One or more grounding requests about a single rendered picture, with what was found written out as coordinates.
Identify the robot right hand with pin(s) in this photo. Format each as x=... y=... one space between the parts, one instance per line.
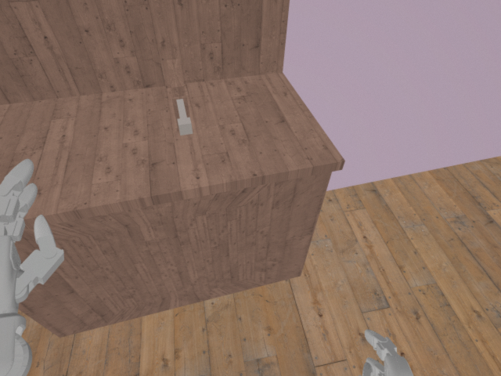
x=394 y=364

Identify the robot left hand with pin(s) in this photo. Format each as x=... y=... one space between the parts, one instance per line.
x=16 y=198

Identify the counter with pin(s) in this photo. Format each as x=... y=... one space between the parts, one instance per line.
x=150 y=220

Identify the left robot forearm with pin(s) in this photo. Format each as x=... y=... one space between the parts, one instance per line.
x=15 y=352

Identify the tap lever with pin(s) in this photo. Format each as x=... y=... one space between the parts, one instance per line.
x=184 y=122

